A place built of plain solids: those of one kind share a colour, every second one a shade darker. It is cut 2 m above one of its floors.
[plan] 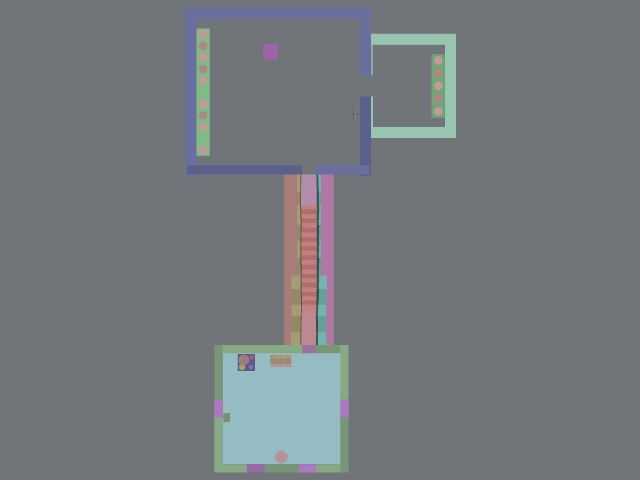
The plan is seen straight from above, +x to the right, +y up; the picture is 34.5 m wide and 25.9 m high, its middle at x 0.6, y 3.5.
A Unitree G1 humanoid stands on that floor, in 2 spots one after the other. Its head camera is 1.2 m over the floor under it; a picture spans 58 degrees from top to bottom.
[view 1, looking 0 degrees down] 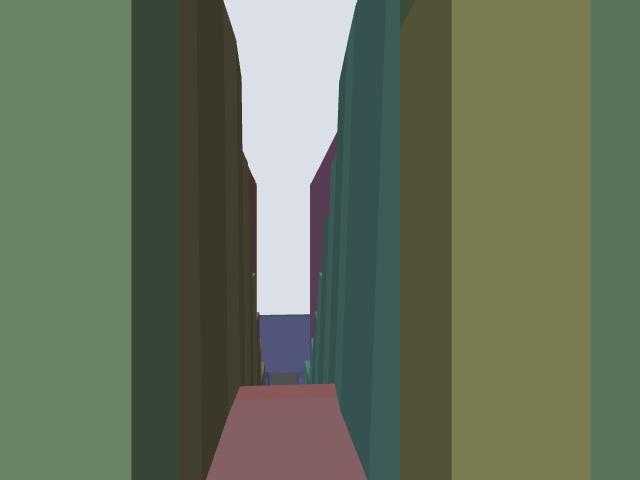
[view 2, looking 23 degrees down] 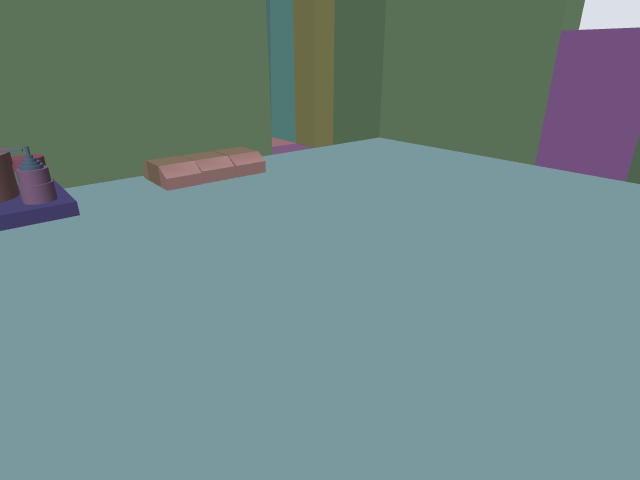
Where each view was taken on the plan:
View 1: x -0.03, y -3.59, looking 85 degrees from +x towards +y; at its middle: mass_rock_right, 7.81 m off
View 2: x -3.55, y -7.39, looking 50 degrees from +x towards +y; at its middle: floor_yard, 3.07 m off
